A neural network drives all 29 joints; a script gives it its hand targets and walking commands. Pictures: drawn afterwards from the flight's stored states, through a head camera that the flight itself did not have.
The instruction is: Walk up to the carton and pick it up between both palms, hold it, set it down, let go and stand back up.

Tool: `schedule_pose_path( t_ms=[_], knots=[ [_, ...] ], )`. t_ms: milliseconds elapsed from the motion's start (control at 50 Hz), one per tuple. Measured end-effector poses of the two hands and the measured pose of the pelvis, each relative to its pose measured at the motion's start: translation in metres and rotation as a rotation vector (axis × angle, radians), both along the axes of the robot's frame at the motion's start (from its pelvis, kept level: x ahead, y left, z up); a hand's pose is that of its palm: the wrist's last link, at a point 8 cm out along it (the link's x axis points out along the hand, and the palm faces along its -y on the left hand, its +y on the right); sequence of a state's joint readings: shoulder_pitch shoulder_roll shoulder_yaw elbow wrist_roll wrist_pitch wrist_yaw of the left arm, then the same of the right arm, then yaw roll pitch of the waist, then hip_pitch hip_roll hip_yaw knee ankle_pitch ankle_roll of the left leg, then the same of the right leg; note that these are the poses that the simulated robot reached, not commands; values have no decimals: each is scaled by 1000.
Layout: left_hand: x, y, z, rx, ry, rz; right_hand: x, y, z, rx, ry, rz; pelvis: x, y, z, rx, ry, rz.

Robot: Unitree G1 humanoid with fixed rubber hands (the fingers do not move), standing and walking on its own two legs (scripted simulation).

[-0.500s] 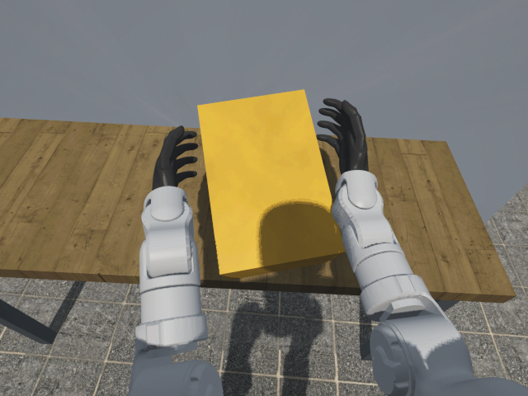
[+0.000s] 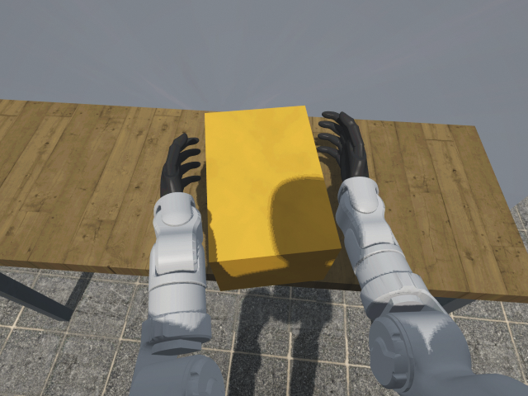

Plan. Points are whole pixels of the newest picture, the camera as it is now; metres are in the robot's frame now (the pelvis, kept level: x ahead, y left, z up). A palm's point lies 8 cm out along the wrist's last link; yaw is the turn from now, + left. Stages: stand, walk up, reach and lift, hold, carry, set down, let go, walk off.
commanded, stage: set down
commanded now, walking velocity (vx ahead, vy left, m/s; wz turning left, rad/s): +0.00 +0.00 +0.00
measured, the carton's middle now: (263, 196) +0.41 +0.01 +0.01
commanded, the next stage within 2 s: none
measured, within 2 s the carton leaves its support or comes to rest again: rests again in 0.72 s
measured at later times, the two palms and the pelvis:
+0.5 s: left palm (180, 202) +0.36 +0.13 +0.08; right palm (363, 182) +0.38 -0.13 +0.09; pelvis -0.03 +0.00 +0.00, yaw -1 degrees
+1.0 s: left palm (176, 193) +0.37 +0.14 +0.08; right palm (356, 178) +0.39 -0.12 +0.09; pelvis -0.01 +0.00 +0.00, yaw +0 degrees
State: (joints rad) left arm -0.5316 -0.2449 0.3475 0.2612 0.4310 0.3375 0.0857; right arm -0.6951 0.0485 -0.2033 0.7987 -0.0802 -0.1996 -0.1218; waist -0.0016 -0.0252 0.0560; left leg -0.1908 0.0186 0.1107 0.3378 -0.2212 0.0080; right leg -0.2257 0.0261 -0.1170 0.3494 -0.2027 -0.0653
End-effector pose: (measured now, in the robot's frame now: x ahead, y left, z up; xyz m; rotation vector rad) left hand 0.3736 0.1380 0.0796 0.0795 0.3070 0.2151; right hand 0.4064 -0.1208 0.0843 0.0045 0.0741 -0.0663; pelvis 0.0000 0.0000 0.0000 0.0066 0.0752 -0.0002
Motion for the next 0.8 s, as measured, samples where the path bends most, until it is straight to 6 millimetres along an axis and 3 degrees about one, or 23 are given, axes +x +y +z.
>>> schedule_pose_path(
  t_ms=[120, 500, 800],
  knots=[
    [-1, -1, -1, 0, -18, 19, 0, 1, 1, -22, -10, 8, -5, 2, -1, -5, 47, 8],
    [-18, -8, -4, -61, 21, 11, -30, -11, 4, 2, 80, 14, -34, -4, 1, 7, 5, -21],
    [-8, 4, -3, -59, 15, 30, -19, 3, 14, -15, 85, 28, -24, -4, 1, 5, -11, 1]
  ],
)
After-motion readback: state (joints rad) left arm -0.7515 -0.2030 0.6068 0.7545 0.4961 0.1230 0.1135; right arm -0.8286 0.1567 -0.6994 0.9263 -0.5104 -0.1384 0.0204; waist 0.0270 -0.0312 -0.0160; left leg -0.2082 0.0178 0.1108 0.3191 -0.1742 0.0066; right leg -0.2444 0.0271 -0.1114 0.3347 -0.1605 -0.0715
